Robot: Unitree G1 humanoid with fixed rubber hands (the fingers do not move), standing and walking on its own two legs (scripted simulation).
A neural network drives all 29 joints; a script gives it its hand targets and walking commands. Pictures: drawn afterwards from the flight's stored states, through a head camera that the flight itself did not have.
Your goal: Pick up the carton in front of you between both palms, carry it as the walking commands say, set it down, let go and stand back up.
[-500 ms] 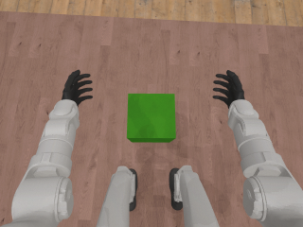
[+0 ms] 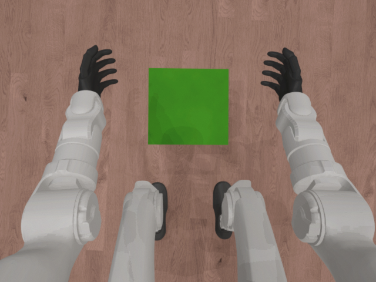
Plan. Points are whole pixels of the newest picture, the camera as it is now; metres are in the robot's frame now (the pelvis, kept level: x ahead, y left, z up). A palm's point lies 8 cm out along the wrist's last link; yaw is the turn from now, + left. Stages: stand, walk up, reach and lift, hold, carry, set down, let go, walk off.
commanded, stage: reach and lift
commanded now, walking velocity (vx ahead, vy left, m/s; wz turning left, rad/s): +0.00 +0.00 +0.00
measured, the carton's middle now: (187, 112) +0.46 +0.01 -0.42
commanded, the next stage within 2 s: none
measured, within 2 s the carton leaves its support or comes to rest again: leaves its support in 1.42 s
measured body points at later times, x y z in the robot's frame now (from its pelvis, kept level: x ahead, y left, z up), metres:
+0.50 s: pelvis -0.04 +0.00 -0.16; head +0.32 +0.01 +0.11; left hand +0.48 +0.20 -0.35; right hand +0.48 -0.18 -0.34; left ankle +0.08 +0.12 -0.51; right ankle +0.08 -0.12 -0.51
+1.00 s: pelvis -0.04 +0.00 -0.17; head +0.32 +0.01 +0.10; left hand +0.48 +0.18 -0.36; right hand +0.49 -0.16 -0.35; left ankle +0.08 +0.12 -0.51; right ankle +0.08 -0.12 -0.51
